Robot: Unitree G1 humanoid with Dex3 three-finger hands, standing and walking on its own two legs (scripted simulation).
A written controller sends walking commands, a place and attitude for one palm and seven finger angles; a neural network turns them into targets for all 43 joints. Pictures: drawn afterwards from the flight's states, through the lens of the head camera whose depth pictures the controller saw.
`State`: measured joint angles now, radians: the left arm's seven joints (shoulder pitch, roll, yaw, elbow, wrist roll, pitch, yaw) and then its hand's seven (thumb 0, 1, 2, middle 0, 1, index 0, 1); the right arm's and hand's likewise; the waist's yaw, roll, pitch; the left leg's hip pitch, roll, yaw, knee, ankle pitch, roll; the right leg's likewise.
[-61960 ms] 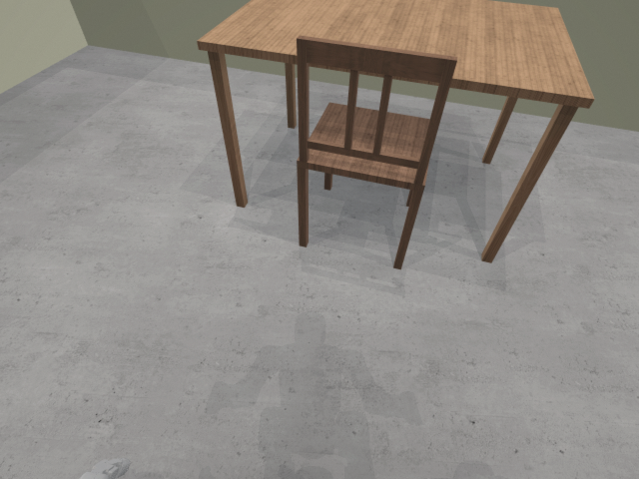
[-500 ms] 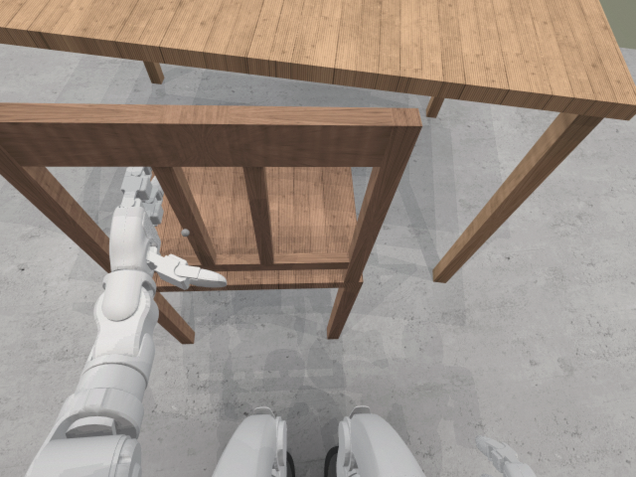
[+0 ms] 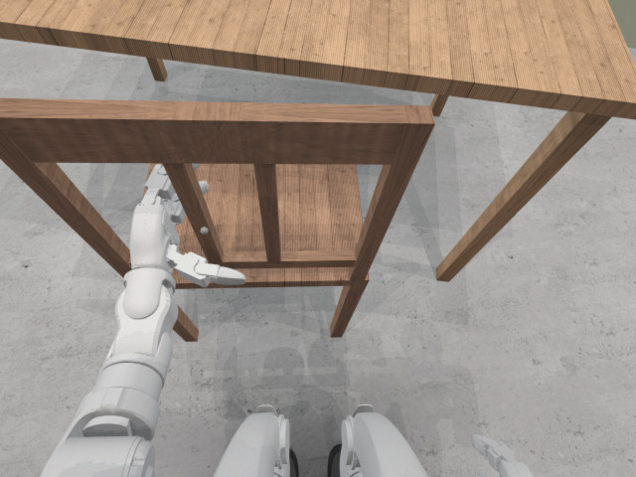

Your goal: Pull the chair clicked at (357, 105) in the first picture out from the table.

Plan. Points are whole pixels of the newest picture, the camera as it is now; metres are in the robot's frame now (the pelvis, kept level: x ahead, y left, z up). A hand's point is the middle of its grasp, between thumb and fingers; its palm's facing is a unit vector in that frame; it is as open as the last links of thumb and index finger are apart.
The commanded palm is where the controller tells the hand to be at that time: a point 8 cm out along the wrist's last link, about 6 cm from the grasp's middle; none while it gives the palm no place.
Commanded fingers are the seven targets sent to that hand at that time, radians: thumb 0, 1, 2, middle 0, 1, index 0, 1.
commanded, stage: hook a spindle and tug to test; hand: left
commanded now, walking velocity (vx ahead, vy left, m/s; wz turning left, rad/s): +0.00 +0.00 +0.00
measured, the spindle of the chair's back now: (199, 217) +0.44 +0.16 +0.00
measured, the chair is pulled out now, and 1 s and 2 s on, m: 0.10 0.12 0.20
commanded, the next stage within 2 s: step backward, pulling the chair out in 1.12 s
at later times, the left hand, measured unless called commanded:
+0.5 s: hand (207, 229) +0.41 +0.14 +0.01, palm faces +0.06 -1.00 -0.03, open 5.6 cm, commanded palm +0.38 +0.19 +0.02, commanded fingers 0.00 0.90 0.90 -0.50 -1.45 -0.50 -1.45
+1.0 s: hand (209, 243) +0.39 +0.14 +0.01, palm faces +0.06 -1.00 -0.02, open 5.4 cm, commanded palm +0.36 +0.19 +0.02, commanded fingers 0.00 0.90 0.90 -0.50 -1.45 -0.50 -1.45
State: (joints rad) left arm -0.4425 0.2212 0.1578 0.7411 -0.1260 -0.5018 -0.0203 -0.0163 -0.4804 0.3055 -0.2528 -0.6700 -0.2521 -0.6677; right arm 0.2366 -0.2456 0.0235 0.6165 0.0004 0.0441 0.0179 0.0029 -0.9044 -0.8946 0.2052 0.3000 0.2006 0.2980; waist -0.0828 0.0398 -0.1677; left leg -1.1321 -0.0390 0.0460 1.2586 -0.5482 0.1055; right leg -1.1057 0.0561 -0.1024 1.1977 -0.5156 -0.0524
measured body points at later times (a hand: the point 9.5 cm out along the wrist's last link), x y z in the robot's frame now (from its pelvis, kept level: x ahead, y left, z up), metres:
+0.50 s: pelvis +0.01 -0.01 +0.00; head +0.13 +0.01 +0.43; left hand +0.41 +0.20 +0.02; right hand +0.12 -0.26 -0.12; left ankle +0.02 +0.05 -0.63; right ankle +0.03 -0.09 -0.63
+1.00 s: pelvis +0.02 -0.01 +0.01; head +0.15 +0.00 +0.44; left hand +0.38 +0.19 +0.02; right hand +0.14 -0.26 -0.11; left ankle +0.02 +0.05 -0.63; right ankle +0.03 -0.09 -0.63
